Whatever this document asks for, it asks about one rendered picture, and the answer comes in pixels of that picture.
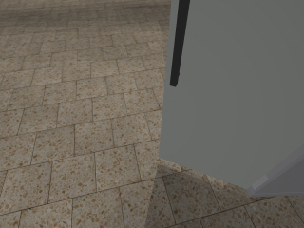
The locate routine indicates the handle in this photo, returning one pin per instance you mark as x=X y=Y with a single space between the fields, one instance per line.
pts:
x=182 y=16

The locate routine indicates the fridge door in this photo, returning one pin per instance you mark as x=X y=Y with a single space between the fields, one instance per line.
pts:
x=237 y=110

